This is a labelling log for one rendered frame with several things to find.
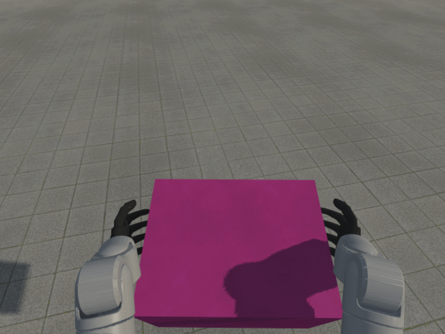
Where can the robot left hand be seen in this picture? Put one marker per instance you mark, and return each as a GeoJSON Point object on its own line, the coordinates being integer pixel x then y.
{"type": "Point", "coordinates": [122, 222]}

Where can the left robot forearm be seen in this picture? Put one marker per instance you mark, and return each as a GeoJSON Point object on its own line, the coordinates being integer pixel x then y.
{"type": "Point", "coordinates": [104, 291]}

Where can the robot right hand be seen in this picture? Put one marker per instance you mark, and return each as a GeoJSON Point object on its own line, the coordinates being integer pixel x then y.
{"type": "Point", "coordinates": [348, 222]}

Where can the right robot forearm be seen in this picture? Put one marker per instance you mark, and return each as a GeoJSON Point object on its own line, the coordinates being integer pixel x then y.
{"type": "Point", "coordinates": [373, 288]}

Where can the carton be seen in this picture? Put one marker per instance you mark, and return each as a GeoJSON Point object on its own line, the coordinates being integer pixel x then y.
{"type": "Point", "coordinates": [236, 254]}

